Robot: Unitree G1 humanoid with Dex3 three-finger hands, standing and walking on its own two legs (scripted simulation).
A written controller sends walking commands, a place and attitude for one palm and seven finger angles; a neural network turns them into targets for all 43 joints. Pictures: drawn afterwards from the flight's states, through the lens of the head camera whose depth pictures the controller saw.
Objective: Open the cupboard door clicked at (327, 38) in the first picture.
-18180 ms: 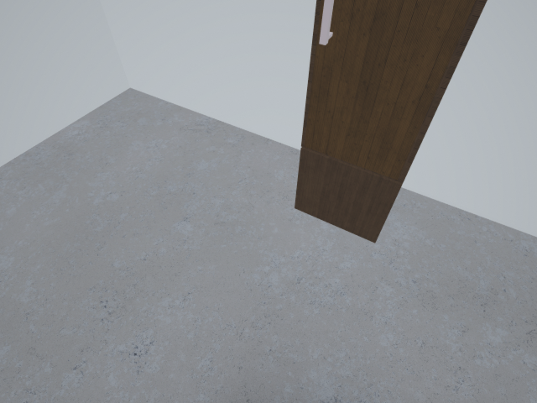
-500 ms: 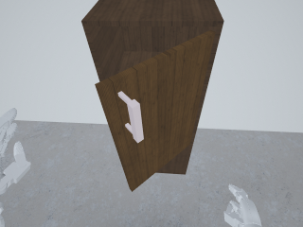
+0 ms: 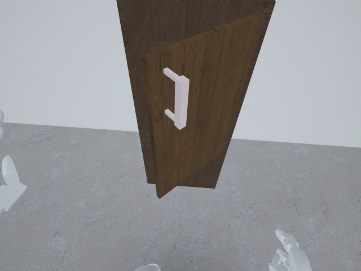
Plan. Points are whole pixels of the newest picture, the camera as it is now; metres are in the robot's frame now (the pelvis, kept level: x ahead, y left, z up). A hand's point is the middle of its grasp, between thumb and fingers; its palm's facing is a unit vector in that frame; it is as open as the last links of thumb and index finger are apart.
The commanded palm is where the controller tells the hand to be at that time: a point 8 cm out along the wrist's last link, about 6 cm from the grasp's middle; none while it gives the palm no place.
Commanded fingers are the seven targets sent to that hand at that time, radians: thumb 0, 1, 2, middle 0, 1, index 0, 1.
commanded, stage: step back with the hand held close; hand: left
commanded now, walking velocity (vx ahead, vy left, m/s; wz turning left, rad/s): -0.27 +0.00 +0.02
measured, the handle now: (174, 99) +0.43 +0.05 +0.16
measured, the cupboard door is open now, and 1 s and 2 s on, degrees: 44 44 44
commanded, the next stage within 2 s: stop stepping back and stand still in 0.32 s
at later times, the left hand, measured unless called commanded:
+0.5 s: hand out of the picture +0.11 +0.27 +0.17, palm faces +0.35 -0.80 -0.49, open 7.4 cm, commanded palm +0.04 +0.31 +0.19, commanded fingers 0.00 0.90 0.90 -0.20 -0.30 -0.20 -0.30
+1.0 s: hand out of the picture +0.03 +0.27 +0.18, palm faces +0.44 -0.81 -0.40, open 7.4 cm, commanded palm -0.03 +0.31 +0.19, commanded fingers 0.00 0.90 0.90 -0.20 -0.30 -0.20 -0.30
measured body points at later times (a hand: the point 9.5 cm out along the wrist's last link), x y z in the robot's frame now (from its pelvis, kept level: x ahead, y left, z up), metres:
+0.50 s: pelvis -0.11 +0.02 +0.01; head -0.06 +0.05 +0.46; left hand +0.09 +0.32 +0.20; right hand +0.09 -0.22 -0.05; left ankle -0.05 +0.11 -0.72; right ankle -0.09 -0.12 -0.69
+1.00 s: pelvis -0.18 +0.01 +0.01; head -0.20 +0.02 +0.46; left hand +0.00 +0.31 +0.20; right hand -0.06 -0.25 -0.07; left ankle -0.15 +0.13 -0.72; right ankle -0.21 -0.09 -0.72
